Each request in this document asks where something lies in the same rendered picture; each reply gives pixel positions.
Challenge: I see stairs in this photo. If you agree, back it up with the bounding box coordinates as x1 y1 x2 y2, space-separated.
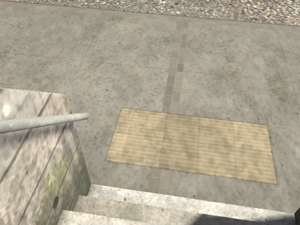
57 184 296 225

